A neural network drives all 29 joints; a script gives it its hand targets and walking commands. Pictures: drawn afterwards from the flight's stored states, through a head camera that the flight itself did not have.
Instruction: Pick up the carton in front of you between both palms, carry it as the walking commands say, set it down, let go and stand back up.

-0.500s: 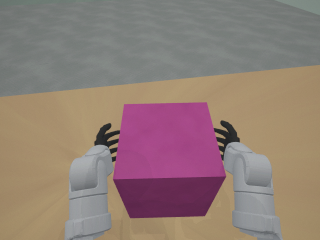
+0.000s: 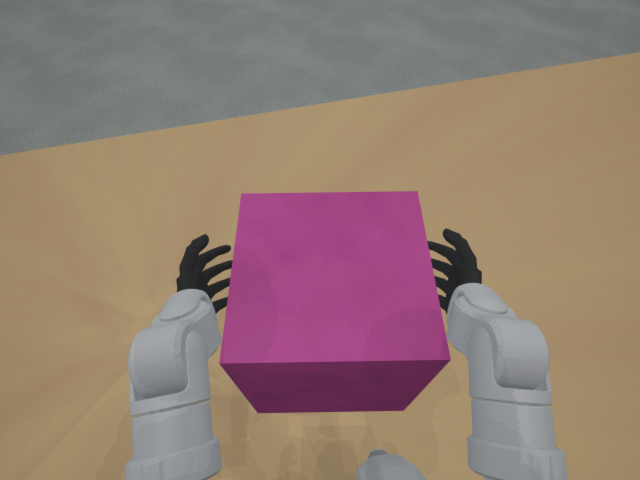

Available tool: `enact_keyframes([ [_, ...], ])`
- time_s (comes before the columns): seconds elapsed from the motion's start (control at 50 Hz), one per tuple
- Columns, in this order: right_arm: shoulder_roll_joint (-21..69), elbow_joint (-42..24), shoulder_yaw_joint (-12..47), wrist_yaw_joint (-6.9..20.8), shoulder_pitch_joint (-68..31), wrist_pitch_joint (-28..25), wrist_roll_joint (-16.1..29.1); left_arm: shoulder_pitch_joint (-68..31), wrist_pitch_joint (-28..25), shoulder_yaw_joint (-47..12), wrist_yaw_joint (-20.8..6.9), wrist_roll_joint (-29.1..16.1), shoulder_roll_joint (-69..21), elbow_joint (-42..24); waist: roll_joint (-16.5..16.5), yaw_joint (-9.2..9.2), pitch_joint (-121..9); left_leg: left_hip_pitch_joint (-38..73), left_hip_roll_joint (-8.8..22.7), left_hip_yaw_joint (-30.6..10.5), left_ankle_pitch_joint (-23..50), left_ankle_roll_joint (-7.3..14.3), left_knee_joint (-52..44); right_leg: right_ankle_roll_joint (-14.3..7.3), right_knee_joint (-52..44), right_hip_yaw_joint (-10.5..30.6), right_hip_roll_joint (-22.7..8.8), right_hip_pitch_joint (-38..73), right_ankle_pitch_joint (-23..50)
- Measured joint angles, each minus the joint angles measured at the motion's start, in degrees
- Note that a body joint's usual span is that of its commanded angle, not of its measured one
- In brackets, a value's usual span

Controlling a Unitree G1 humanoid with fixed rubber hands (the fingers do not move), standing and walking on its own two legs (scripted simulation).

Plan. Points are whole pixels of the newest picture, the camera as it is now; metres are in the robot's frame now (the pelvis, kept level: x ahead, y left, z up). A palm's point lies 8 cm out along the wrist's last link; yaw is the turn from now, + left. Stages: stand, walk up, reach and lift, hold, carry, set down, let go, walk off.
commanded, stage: carry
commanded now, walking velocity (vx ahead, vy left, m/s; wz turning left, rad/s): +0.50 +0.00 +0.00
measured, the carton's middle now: (330, 312) +0.34 -0.03 +0.01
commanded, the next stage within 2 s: none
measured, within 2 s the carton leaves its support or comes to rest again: neither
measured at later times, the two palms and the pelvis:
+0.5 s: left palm (190, 143) +0.63 +0.15 +0.08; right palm (372, 129) +0.64 -0.15 +0.07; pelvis +0.31 -0.02 -0.01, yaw +1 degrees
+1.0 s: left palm (198, 68) +0.95 +0.17 +0.04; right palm (334, 57) +0.94 -0.13 +0.05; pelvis +0.62 +0.03 -0.05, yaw -1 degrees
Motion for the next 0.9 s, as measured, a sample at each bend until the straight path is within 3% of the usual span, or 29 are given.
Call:
enact_keyframes([
  [0.06, -0.45, -1.20, -0.01, -0.14, -0.41, -0.18, 1.66, 1.40, -0.48, -0.98, 0.31, 1.21, -0.49, -3.02, -0.74, 0.76, 1.22, 4.66, 0.34, 0.49, -1.66, -0.69, 1.11, -0.38, -18.29, -2.47, 1.21, 3.22, 15.36],
  [0.1, -0.81, -1.49, -0.27, 0.28, -0.41, -0.05, 1.80, 1.44, -0.10, -1.88, -0.15, 1.44, -0.46, -3.53, -2.25, 2.28, 1.05, 4.60, 0.22, 1.47, -1.57, -1.47, 10.62, -1.76, -26.80, -4.58, 1.40, 9.18, 24.59],
  [0.12, -1.36, -1.39, -0.46, 0.71, -0.58, 0.01, 1.54, 0.75, 0.01, -2.28, -0.51, 1.70, -0.57, -2.93, -3.08, 3.13, 0.33, 2.14, -0.29, 0.91, -1.68, -1.91, 19.14, -4.44, -26.84, -3.92, 1.10, 10.95, 24.96],
  [0.14, -2.19, -0.59, -0.61, 1.26, -1.13, -0.09, 1.33, -0.03, -0.16, -2.65, -0.85, 1.81, -0.59, -1.80, -2.92, 4.16, -0.15, -1.54, -0.59, -0.78, -2.67, -1.91, 28.17, -6.46, -24.59, -3.01, 1.67, 11.54, 17.21],
  [0.16, -2.87, 0.67, -0.52, 1.43, -1.93, -0.02, 1.39, -0.42, -0.39, -3.08, -0.71, 1.89, -0.41, -0.60, -1.82, 5.66, 0.05, -5.28, -0.42, -2.72, -3.02, -1.48, 35.69, -7.36, -21.44, -3.34, 2.70, 10.95, 13.37],
  [0.2, -2.15, 2.62, -0.56, 1.47, -2.70, 0.80, 0.44, 0.03, 0.52, -3.24, -0.39, 1.76, 0.63, 0.38, -1.35, 8.08, 0.77, -11.74, -0.61, -5.11, -1.94, -0.87, 43.43, -7.05, -19.53, -3.66, 3.58, 12.11, 12.71],
  [0.26, 1.05, 3.35, -1.85, 1.45, -2.18, 1.57, -1.97, 1.06, 1.58, -2.51, -0.34, -0.06, 1.90, 1.28, -2.13, 10.08, 1.23, -20.19, 1.05, -4.99, -0.45, -1.00, 40.92, -6.27, -21.68, -3.31, 3.47, 15.98, 12.61],
  [0.36, 3.13, 1.95, -2.64, 1.84, 0.54, 0.82, -4.87, 0.66, 0.50, -1.81, -0.48, -1.96, 2.00, 4.21, -2.30, 11.42, 0.87, -29.30, 4.03, -3.53, 7.16, -1.59, 27.87, -5.74, -26.52, -2.41, 3.21, 22.72, 9.85],
  [0.46, 2.48, -0.14, -2.66, 2.07, 1.25, -0.02, -4.84, -0.78, -0.83, -2.62, -0.63, -2.15, 1.89, 4.83, -1.43, 10.78, 0.00, -31.71, 5.05, -2.55, 20.77, -1.45, 13.94, -4.57, -30.72, -0.77, 3.56, 29.56, 6.79],
  [0.54, 0.91, -2.85, -2.27, 1.86, 1.37, 0.23, -3.89, -2.09, -1.06, -3.74, -0.66, -1.73, 1.55, 3.70, -0.44, 9.97, -0.92, -28.13, 3.86, 0.25, 29.48, -0.57, 0.67, -3.55, -31.07, -0.17, 4.10, 34.95, 1.79],
  [0.58, 0.19, -3.87, -2.01, 1.67, 0.97, 0.82, -3.18, -2.43, -0.61, -4.06, -0.65, -1.41, 1.45, 2.55, -0.38, 9.92, -1.52, -24.48, 2.53, 2.04, 33.46, 0.18, -5.91, -3.07, -28.74, 0.09, 4.25, 37.09, -2.18],
  [0.62, -0.11, -3.23, -1.44, 1.46, -0.64, 1.40, -2.74, -2.27, 0.26, -3.76, -0.61, -1.18, 1.90, 0.99, 0.16, 9.41, -1.95, -18.99, 1.75, 3.60, 36.59, 1.20, -10.95, -2.38, -20.31, -0.42, 4.45, 37.14, -6.76],
  [0.66, 0.41, -0.96, -1.04, 1.00, -2.56, 1.08, -2.87, -2.76, 0.95, -3.55, -0.53, -1.63, 3.73, 0.90, -1.71, 7.19, -2.23, -18.85, 0.19, 4.37, 26.41, 2.58, -5.85, -0.77, -3.60, 0.28, 2.92, 31.31, -7.79],
  [0.72, -0.13, 0.96, -0.56, 0.19, -3.54, 2.55, -1.75, -2.58, 2.17, -2.84, -0.18, -2.20, 4.05, 1.76, -0.94, 4.42, -0.77, -19.09, -0.33, 4.25, 21.28, 3.67, 0.15, -0.77, 16.60, 2.85, 3.45, 19.60, -8.16],
  [0.76, -0.08, 1.06, -0.94, -0.12, -2.38, 3.00, -0.91, -1.78, 2.77, -1.84, -0.14, -1.74, 2.45, 1.65, -0.57, 3.47, 0.14, -16.76, -0.69, 4.10, 19.62, 3.81, -0.36, -0.66, 17.70, 3.39, 2.01, 13.55, -4.61],
  [0.9, 0.07, 1.85, -1.95, 1.09, -1.38, 1.12, 0.21, 0.62, 1.39, -1.07, -0.40, 0.87, -0.55, -0.26, -0.80, 3.50, 2.06, -7.96, -0.94, 3.44, 14.49, 3.56, -4.14, 0.35, 3.05, 3.42, -2.63, 1.05, 4.51],
])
